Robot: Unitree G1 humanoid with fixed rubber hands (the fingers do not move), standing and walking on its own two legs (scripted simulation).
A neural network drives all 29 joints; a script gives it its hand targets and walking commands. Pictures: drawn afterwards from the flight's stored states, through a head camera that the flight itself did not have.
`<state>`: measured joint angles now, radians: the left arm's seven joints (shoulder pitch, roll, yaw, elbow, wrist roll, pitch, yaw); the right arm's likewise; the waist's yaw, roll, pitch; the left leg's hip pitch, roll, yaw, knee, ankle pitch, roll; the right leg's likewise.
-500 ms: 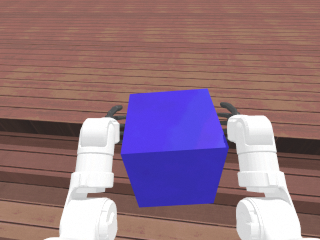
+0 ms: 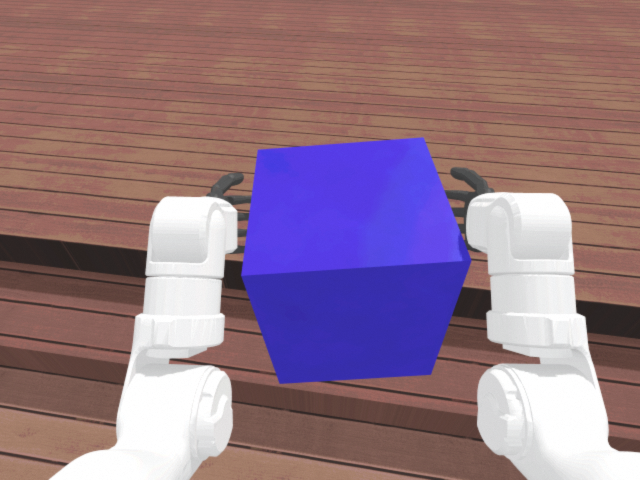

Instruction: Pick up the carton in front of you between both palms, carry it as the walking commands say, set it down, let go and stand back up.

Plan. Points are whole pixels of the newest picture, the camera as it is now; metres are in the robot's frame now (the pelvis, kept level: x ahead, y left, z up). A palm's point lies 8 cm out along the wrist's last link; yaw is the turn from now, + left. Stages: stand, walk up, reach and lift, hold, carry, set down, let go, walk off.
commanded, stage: carry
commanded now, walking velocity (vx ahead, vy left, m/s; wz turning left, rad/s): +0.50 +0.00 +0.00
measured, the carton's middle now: (347, 266) +0.37 +0.00 +0.09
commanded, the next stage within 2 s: none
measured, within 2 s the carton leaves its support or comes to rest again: neither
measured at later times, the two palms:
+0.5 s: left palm (253, 117) +0.58 +0.15 +0.20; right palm (442, 103) +0.62 -0.15 +0.21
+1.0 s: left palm out of the picture +0.95 +0.11 +0.40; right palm out of the picture +0.91 -0.19 +0.39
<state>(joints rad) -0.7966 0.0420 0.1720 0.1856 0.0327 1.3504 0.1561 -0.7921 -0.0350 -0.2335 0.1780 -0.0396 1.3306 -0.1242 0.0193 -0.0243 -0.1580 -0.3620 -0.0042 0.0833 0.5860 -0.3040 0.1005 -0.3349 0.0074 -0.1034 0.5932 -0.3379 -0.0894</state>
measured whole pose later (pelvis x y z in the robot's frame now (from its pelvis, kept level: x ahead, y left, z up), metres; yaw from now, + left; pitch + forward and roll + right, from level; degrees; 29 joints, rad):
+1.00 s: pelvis +0.55 +0.01 +0.24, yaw +1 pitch +3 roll +4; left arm -0.91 0.04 0.37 0.16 0.13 1.42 0.10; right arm -0.93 0.00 -0.21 0.19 -0.03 1.38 -0.21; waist -0.17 -0.02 0.02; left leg -0.52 -0.04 0.19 0.80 -0.34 0.10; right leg -0.66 0.06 0.09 1.76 -0.25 -0.09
